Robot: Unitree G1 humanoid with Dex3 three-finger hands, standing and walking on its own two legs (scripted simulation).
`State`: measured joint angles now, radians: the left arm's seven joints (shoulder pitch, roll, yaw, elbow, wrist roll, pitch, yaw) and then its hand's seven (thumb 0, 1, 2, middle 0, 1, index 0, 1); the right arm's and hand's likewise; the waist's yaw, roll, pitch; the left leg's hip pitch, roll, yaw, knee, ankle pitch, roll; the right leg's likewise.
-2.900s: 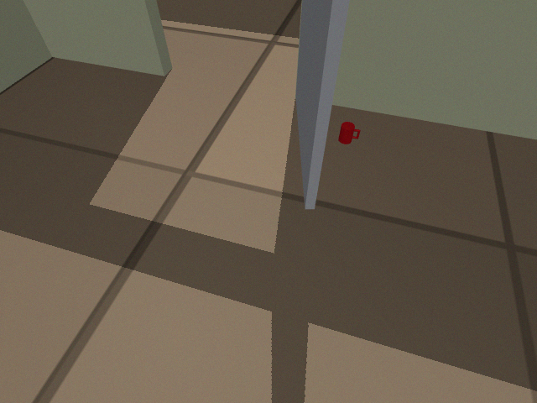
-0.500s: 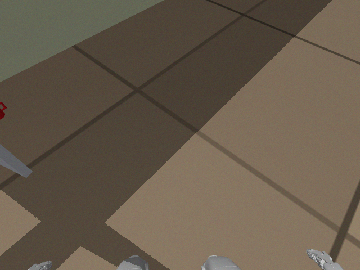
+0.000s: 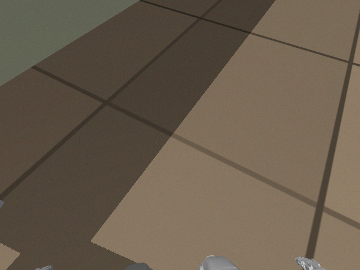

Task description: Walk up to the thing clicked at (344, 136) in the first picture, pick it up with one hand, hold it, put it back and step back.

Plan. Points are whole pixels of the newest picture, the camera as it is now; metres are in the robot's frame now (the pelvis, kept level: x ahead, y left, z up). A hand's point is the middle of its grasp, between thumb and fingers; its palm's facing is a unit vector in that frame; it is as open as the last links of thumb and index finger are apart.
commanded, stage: walk up
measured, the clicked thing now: out of the picture +0.90 +1.38 -0.70
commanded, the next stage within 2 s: stand in 0.68 s
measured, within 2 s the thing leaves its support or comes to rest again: neither
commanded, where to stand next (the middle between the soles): +0.08 +0.02 m, yaw -4 degrees
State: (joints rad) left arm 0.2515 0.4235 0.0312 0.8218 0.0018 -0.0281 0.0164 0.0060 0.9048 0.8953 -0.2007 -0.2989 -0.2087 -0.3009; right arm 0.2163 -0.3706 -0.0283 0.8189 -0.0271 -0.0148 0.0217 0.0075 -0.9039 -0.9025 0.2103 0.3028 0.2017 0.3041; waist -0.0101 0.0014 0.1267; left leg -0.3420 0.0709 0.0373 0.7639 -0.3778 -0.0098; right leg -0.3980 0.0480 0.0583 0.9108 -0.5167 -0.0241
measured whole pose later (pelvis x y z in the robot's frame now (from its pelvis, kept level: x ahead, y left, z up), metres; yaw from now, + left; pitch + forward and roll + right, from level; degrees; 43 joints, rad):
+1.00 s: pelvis +0.01 +0.01 +0.04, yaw -3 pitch -2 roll +0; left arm 0.06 0.35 -0.01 1.14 0.01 -0.02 -0.01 0.00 0.91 0.90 -0.20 -0.30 -0.21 -0.30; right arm 0.07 -0.35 -0.01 1.14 -0.01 -0.02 0.01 0.01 -0.91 -0.90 0.21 0.30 0.20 0.30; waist -0.02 0.00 0.07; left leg -0.12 0.04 0.04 0.34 -0.18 -0.02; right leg -0.15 0.02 0.09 0.36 -0.17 0.01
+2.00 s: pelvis +0.01 +0.01 +0.04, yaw -2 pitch -2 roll +0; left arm 0.10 0.35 -0.01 1.13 0.01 -0.02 0.00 0.00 0.91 0.90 -0.20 -0.30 -0.21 -0.30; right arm 0.10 -0.35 -0.01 1.14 -0.01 -0.01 0.01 0.01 -0.91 -0.90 0.21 0.30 0.20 0.30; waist -0.01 0.00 0.06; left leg -0.12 0.02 0.02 0.34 -0.18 -0.01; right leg -0.12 0.00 0.07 0.32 -0.16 0.02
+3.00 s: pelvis +0.02 +0.01 +0.04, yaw -1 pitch -2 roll +0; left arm 0.12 0.35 -0.01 1.12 0.01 -0.02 0.00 0.00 0.91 0.90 -0.20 -0.30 -0.21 -0.30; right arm 0.11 -0.35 -0.01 1.13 -0.01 -0.01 0.01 0.01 -0.91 -0.90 0.21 0.30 0.20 0.30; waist -0.01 0.00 0.06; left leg -0.10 0.02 0.01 0.33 -0.19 -0.01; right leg -0.11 0.00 0.06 0.32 -0.17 0.02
